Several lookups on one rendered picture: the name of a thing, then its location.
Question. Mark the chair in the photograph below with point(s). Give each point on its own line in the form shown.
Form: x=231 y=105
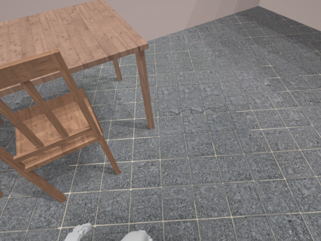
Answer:
x=51 y=129

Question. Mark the left robot hand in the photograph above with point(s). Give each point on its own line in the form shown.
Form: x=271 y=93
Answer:
x=78 y=232

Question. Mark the robot left thigh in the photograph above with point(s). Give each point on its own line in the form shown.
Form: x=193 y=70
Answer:
x=137 y=236

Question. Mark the table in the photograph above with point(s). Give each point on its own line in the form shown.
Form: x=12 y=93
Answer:
x=87 y=35

